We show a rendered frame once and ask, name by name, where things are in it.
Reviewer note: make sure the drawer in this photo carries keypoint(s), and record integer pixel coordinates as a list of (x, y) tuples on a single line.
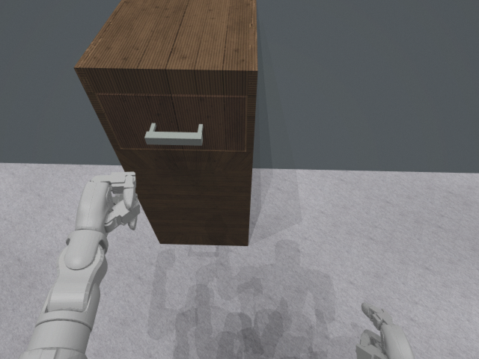
[(222, 116)]

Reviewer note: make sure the handle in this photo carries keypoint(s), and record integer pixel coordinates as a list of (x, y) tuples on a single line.
[(174, 138)]

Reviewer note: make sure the robot left hand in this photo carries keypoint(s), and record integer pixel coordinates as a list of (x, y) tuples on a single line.
[(96, 202)]

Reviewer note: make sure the robot left forearm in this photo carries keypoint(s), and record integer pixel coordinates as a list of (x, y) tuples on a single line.
[(67, 317)]

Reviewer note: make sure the cabinet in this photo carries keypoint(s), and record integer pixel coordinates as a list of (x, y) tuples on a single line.
[(201, 47)]

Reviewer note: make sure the robot right hand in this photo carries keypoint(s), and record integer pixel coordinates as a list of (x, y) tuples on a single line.
[(392, 342)]

